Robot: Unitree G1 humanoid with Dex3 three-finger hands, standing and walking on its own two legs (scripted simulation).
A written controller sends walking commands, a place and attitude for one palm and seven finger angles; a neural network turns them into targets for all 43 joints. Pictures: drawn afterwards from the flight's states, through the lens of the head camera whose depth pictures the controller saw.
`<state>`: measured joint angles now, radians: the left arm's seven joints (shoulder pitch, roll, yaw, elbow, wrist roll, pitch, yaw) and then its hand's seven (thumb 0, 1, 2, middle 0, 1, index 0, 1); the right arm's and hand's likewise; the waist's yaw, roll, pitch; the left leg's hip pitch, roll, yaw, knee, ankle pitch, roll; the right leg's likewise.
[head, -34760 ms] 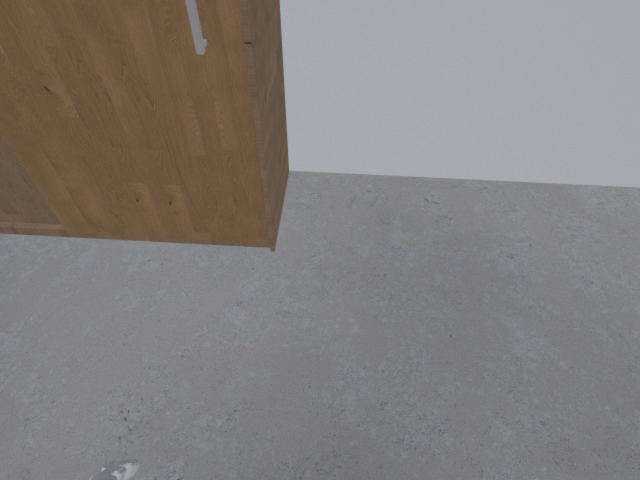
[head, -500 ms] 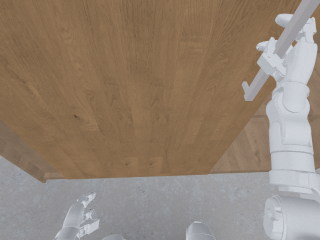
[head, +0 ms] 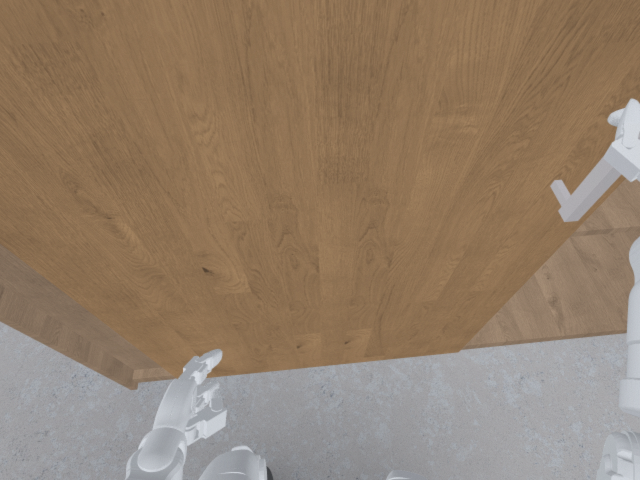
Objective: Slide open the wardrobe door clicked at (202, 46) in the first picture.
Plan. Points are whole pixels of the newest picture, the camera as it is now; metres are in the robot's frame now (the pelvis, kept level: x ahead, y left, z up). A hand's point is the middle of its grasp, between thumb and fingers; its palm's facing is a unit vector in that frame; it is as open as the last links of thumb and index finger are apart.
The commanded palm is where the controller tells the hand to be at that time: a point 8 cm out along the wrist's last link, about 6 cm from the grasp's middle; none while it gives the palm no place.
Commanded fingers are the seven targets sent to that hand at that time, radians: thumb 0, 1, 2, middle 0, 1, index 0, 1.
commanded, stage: stop walking and hold the door there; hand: right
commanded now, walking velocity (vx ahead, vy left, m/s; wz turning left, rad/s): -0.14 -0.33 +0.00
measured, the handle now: out of the picture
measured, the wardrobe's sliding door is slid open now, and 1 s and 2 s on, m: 0.68 0.68 0.68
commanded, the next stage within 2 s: none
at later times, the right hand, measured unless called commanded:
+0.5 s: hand (626, 142) +0.38 -0.31 +0.20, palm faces +0.49 +0.86 -0.16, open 6.5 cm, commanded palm +0.34 -0.35 +0.17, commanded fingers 0.00 -0.90 -0.90 0.45 1.40 0.45 1.40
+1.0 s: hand (633, 141) +0.38 -0.32 +0.20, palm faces +0.43 +0.89 -0.18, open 6.2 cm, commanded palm +0.34 -0.35 +0.17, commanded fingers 0.00 -0.90 -0.90 0.45 1.40 0.45 1.40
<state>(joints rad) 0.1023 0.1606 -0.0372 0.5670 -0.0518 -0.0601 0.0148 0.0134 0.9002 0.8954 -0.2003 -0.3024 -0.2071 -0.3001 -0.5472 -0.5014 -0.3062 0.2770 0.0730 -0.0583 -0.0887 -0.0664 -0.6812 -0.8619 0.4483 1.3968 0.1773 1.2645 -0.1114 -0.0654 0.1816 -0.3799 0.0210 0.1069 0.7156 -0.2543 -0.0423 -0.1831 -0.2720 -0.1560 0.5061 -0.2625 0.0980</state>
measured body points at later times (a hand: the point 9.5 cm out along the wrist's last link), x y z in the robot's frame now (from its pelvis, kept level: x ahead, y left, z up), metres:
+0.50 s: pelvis -0.03 -0.01 -0.01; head -0.03 -0.02 +0.44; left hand +0.03 +0.31 -0.10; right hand +0.35 -0.36 +0.21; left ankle +0.04 +0.14 -0.73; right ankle -0.03 -0.13 -0.74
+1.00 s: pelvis -0.07 -0.03 -0.01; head -0.07 -0.04 +0.44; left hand -0.02 +0.26 -0.11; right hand +0.35 -0.36 +0.22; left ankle -0.08 +0.09 -0.74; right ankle -0.03 -0.13 -0.74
